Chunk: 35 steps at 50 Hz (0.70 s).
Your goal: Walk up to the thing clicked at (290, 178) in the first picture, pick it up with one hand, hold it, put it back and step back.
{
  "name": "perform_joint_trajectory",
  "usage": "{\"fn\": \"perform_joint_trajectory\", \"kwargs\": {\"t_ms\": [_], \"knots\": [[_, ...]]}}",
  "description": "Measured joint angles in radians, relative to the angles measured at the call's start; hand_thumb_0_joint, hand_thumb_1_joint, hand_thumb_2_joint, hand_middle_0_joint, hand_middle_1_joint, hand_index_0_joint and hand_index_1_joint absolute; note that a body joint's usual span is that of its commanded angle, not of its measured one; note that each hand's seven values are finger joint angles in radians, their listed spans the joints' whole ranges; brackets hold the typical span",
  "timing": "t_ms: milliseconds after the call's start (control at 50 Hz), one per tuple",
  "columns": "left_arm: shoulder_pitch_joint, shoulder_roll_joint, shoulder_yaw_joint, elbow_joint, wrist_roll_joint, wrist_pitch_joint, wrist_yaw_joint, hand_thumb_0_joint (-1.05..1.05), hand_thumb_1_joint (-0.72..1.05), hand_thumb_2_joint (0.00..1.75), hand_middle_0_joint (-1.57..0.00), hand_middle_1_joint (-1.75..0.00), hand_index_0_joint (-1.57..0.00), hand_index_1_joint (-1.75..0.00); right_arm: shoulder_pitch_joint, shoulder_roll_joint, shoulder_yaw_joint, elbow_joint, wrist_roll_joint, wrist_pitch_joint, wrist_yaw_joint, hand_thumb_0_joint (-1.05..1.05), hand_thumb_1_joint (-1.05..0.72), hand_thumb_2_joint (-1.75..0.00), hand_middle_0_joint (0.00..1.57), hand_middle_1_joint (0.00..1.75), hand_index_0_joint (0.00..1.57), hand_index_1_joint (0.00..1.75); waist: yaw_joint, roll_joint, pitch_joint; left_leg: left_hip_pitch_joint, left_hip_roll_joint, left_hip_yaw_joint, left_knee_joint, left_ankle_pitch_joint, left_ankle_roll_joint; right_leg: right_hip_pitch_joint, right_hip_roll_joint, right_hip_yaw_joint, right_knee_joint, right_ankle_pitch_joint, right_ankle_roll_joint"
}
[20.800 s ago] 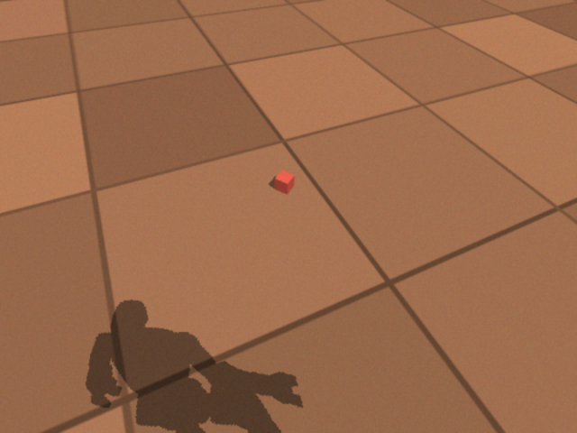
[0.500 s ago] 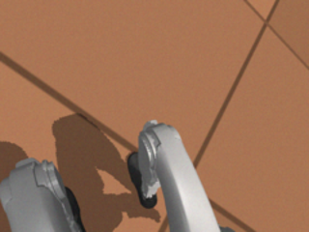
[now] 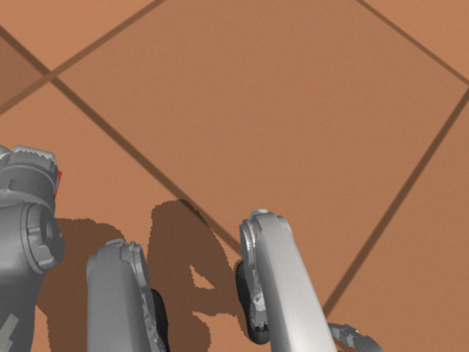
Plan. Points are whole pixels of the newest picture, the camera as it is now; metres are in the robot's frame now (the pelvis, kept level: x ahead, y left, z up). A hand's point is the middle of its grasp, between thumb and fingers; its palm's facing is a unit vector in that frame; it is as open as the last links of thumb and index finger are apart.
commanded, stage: lift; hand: left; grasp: from above
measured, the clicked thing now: (26, 184) +0.45 +0.29 -0.13
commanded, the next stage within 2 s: hold in 1.10 s
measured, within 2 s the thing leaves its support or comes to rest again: neither
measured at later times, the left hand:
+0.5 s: hand out of the picture +0.39 +0.25 +0.11, palm faces -0.10 -0.43 -0.90, open 10.5 cm
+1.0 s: hand out of the picture +0.37 +0.23 +0.22, palm faces -0.11 -0.46 -0.88, open 10.5 cm
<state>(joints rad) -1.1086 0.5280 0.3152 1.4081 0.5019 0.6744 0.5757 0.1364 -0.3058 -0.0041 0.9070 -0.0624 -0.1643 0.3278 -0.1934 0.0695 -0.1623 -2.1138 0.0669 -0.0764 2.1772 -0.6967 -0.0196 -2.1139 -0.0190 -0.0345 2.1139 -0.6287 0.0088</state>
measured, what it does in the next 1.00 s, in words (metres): rises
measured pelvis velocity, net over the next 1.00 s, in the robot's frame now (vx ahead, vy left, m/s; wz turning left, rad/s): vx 0.05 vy -0.02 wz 0.05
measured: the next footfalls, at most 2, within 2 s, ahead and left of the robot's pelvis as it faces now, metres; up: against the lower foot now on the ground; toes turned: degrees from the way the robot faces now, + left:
none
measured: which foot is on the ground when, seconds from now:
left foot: down 0.00-1.00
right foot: down 0.00-1.00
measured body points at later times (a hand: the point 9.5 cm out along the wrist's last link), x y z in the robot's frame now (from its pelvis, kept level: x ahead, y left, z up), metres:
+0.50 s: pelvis +0.02 -0.02 +0.18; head +0.13 +0.00 +0.61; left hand +0.40 +0.27 +0.16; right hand +0.10 -0.29 +0.05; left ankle +0.08 +0.13 -0.37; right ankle +0.10 -0.12 -0.37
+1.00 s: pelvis +0.05 -0.02 +0.29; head +0.12 -0.03 +0.73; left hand +0.38 +0.25 +0.28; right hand +0.14 -0.27 +0.15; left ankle +0.08 +0.13 -0.37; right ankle +0.10 -0.12 -0.37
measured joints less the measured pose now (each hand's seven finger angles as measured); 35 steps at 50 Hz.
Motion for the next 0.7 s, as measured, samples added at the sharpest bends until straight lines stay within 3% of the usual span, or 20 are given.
{"fn": "perform_joint_trajectory", "kwargs": {"t_ms": [120,300,460,540,620,700], "knots": [[0.061,-0.058,-0.033,-0.037,-0.014,0.040,-0.015,-0.01,-0.10,0.64,-0.67,-0.62,-0.68,-0.57,0.000,0.008,0.003,-0.016,0.017,-0.004,-0.069,0.01,-0.91,-0.90,0.19,0.30,0.19,0.30,0.022,-0.011,-0.048,0.128,0.000,0.016,-0.120,0.013,-0.009,0.118,-0.003,0.005,-0.101,0.002,-0.010],[0.144,-0.133,-0.094,-0.098,-0.015,0.098,-0.015,-0.01,-0.09,0.63,-0.66,-0.63,-0.66,-0.58,0.026,-0.003,-0.001,-0.025,0.047,-0.018,-0.163,0.01,-0.90,-0.90,0.20,0.30,0.19,0.30,0.032,-0.029,-0.095,0.351,0.009,0.020,-0.320,0.043,-0.024,0.340,0.002,-0.008,-0.291,0.023,-0.025],[0.245,-0.201,-0.152,-0.164,-0.009,0.140,-0.021,-0.01,-0.09,0.63,-0.65,-0.64,-0.65,-0.60,0.039,0.004,0.000,-0.008,0.075,-0.036,-0.213,0.01,-0.90,-0.90,0.20,0.30,0.19,0.30,0.045,-0.038,-0.095,0.592,0.023,0.032,-0.533,0.085,-0.032,0.579,0.015,-0.012,-0.501,0.062,-0.032],[0.271,-0.223,-0.159,-0.168,-0.032,0.156,0.003,-0.02,-0.08,0.63,-0.64,-0.64,-0.64,-0.61,0.043,0.018,-0.002,0.000,0.082,-0.042,-0.226,0.01,-0.90,-0.90,0.20,0.30,0.19,0.30,0.056,-0.039,-0.085,0.718,0.028,0.038,-0.643,0.110,-0.035,0.704,0.022,-0.013,-0.608,0.086,-0.035],[0.265,-0.235,-0.154,-0.136,-0.079,0.173,0.025,-0.02,-0.08,0.63,-0.64,-0.64,-0.64,-0.61,0.046,0.028,-0.002,0.016,0.079,-0.045,-0.232,0.01,-0.89,-0.89,0.20,0.30,0.20,0.30,0.066,-0.034,-0.081,0.826,0.031,0.040,-0.737,0.133,-0.038,0.814,0.025,-0.018,-0.702,0.106,-0.037],[0.247,-0.241,-0.150,-0.107,-0.108,0.190,0.019,-0.02,-0.08,0.63,-0.65,-0.64,-0.64,-0.61,0.046,0.035,-0.007,0.042,0.076,-0.049,-0.230,0.01,-0.89,-0.89,0.20,0.30,0.20,0.30,0.074,-0.027,-0.070,0.916,0.029,0.041,-0.816,0.154,-0.040,0.906,0.025,-0.021,-0.779,0.122,-0.038]]}}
